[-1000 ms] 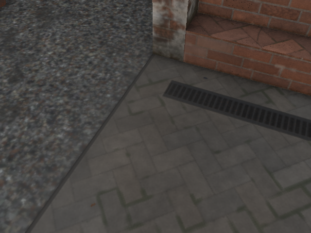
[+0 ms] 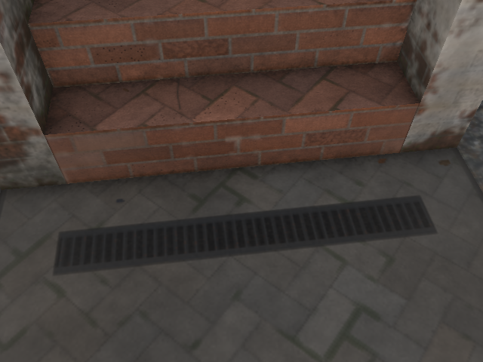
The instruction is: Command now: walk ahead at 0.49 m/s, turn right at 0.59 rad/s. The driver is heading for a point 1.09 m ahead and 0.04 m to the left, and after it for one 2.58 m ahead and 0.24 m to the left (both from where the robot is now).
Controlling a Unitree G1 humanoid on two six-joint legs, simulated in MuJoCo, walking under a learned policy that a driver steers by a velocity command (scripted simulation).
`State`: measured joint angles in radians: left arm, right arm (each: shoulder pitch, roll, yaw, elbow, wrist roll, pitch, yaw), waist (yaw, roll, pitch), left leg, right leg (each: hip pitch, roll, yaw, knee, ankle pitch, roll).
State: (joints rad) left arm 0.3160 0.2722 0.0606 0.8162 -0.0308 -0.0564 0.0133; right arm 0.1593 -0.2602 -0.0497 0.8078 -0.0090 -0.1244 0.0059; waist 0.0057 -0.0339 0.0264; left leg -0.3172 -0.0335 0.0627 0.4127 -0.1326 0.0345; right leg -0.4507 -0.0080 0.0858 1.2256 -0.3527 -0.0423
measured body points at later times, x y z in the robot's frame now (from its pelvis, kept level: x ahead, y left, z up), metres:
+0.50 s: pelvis +0.26 -0.09 -0.01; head +0.30 -0.11 +0.44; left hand +0.47 +0.13 -0.10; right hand +0.27 -0.38 -0.14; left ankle +0.18 +0.08 -0.63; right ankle +0.30 -0.18 -0.74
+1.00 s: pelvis +0.54 -0.08 -0.02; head +0.59 -0.08 +0.42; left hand +0.60 +0.20 -0.15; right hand +0.74 -0.34 -0.11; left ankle +0.64 +0.00 -0.74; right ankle +0.34 -0.21 -0.65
